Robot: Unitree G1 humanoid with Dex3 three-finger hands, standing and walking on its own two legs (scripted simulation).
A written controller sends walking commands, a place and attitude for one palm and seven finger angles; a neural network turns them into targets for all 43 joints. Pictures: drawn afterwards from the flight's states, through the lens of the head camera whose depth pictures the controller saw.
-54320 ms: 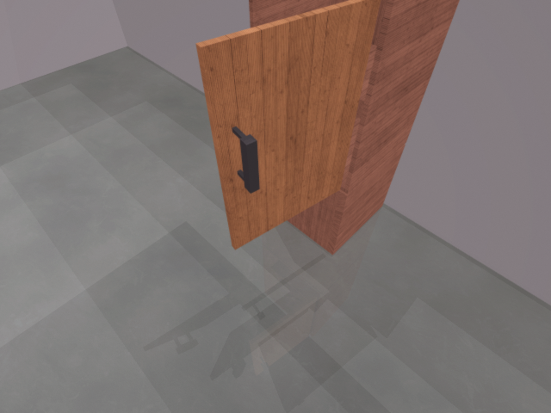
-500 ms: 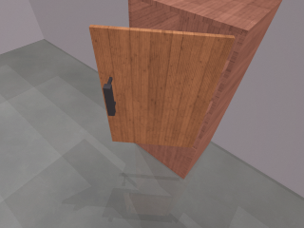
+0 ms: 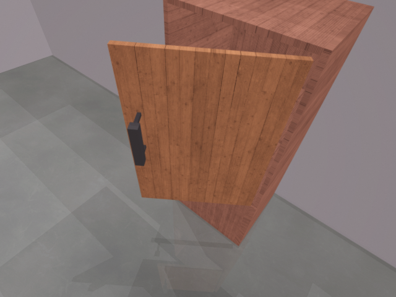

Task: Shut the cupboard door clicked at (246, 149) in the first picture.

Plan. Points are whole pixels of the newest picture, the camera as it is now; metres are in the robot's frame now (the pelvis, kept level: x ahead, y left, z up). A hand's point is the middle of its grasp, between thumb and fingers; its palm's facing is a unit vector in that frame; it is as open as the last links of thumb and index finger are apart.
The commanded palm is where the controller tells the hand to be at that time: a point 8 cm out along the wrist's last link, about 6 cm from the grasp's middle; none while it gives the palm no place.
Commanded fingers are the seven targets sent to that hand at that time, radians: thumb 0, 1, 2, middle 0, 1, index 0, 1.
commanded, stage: come to a stop and stand still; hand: left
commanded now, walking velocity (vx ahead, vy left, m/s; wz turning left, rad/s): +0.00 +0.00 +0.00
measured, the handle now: (139, 139) +0.49 +0.19 +0.01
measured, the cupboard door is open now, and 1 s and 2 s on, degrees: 35 35 35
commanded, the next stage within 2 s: look again from close up in 1.14 s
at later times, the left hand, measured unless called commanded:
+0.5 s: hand out of the picture +0.02 +0.19 -0.17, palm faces +0.01 -0.98 -0.21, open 7.3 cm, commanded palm none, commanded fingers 0.00 0.90 0.90 -0.20 -0.30 -0.20 -0.30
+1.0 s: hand out of the picture -0.09 +0.16 -0.17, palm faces +0.01 -0.99 -0.16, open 7.4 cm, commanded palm none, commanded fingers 0.00 0.90 0.90 -0.20 -0.30 -0.20 -0.30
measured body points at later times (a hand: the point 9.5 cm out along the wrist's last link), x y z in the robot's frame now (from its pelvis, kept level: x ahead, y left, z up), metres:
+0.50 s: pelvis -0.01 +0.01 +0.01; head +0.01 +0.02 +0.46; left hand +0.02 +0.24 -0.16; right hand -0.02 -0.21 -0.15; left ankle -0.06 +0.10 -0.73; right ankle -0.02 -0.14 -0.73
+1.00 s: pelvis -0.05 +0.00 +0.01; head -0.05 +0.01 +0.46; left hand -0.09 +0.21 -0.15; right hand -0.08 -0.22 -0.15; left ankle -0.06 +0.10 -0.73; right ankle -0.02 -0.14 -0.73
